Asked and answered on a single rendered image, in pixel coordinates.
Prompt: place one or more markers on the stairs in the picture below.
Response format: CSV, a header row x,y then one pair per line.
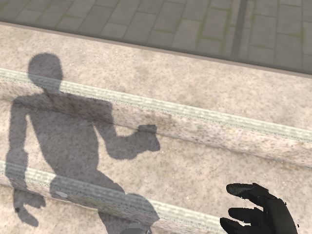
x,y
71,164

